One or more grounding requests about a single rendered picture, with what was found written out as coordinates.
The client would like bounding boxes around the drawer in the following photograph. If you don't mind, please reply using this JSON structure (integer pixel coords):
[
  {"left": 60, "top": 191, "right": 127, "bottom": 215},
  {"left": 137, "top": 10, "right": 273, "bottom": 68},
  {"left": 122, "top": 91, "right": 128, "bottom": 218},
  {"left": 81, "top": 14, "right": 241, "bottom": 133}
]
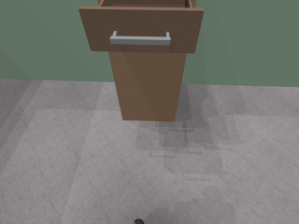
[{"left": 78, "top": 0, "right": 204, "bottom": 54}]

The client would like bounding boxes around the cabinet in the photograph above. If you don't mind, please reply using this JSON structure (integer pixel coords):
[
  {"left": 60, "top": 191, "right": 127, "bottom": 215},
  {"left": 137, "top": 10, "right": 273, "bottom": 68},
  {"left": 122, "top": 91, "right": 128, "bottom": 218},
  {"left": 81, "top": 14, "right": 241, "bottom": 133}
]
[{"left": 97, "top": 0, "right": 196, "bottom": 122}]

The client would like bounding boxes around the handle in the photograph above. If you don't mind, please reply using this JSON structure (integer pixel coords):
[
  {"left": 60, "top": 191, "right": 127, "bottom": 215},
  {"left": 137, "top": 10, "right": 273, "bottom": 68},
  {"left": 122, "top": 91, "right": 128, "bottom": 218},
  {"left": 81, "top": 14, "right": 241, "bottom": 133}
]
[{"left": 109, "top": 31, "right": 171, "bottom": 46}]

